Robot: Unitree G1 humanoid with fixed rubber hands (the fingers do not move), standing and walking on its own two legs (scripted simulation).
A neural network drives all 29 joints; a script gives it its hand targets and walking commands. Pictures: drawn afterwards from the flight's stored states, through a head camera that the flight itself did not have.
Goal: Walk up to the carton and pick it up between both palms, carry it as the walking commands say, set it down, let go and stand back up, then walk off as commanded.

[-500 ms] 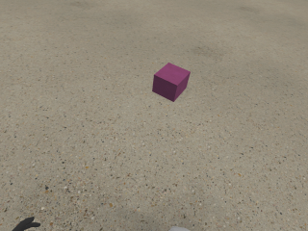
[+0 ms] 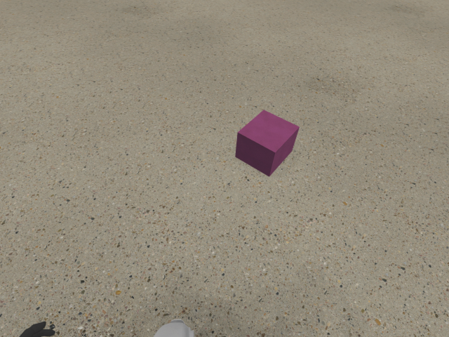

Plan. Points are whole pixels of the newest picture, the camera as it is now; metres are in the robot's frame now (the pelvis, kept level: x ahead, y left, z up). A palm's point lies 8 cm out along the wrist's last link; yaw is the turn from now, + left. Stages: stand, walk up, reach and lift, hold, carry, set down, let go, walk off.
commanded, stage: walk up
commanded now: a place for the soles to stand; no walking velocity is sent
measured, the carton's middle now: (266, 142) +1.29 -0.19 -0.67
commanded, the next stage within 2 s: none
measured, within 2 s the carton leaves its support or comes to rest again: neither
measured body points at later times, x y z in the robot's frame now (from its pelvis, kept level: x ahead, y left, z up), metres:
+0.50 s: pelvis +0.23 -0.07 -0.01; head +0.24 -0.07 +0.44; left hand +0.43 +0.26 -0.08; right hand +0.23 -0.46 -0.08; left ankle +0.17 +0.10 -0.73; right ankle +0.34 -0.21 -0.74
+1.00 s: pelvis +0.43 -0.13 -0.01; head +0.44 -0.10 +0.44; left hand +0.52 +0.20 -0.12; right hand +0.51 -0.50 -0.05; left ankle +0.46 -0.01 -0.74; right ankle +0.45 -0.26 -0.68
